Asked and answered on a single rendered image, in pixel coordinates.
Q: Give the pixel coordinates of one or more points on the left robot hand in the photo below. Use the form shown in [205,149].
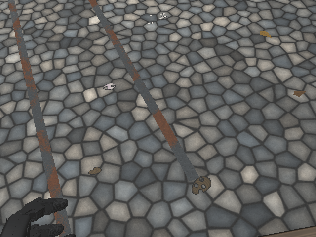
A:
[19,223]

